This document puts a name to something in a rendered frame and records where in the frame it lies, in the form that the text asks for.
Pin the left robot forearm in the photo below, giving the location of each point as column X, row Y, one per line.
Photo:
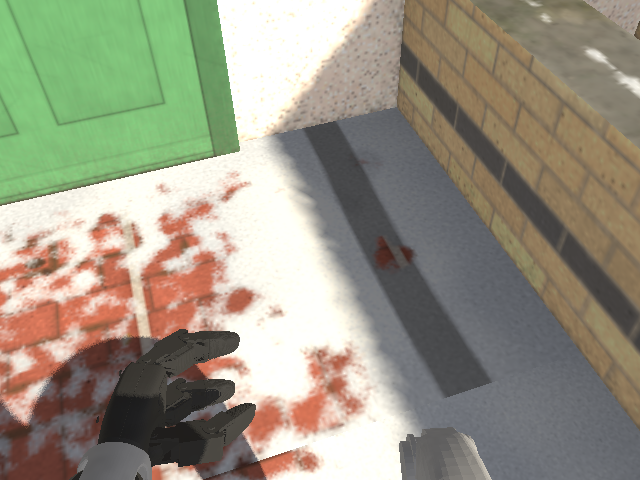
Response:
column 114, row 461

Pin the robot left hand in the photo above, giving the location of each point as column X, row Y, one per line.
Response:
column 142, row 403

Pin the robot right thigh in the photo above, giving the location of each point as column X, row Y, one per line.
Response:
column 441, row 454

